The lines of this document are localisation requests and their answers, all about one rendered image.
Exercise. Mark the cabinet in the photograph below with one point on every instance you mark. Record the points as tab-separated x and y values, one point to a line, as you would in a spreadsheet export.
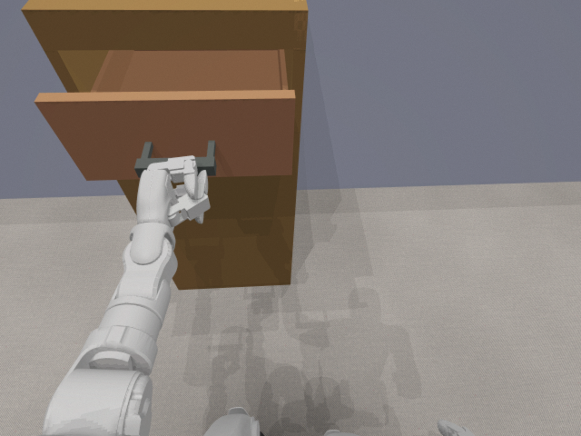
246	238

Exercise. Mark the drawer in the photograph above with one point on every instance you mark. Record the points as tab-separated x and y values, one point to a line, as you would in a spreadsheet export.
179	100

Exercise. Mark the left robot hand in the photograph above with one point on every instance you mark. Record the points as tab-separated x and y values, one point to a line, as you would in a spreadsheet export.
156	195

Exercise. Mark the robot left forearm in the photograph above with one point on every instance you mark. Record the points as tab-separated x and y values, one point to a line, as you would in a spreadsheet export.
126	337

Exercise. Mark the left robot thigh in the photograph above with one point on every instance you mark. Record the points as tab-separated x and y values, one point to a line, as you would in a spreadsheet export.
234	425

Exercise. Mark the robot left upper arm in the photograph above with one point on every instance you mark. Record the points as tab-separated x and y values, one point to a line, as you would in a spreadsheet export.
97	402

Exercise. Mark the robot left shin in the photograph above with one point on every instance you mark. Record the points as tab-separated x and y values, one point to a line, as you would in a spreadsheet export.
237	410

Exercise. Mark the handle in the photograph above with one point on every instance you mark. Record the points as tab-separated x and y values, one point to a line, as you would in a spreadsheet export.
203	163

